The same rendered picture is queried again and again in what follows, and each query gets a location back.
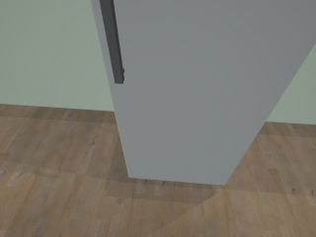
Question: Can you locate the handle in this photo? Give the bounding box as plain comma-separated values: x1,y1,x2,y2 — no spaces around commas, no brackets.
99,0,124,84

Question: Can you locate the fridge door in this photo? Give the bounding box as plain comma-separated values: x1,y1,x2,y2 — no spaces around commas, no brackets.
91,0,316,186

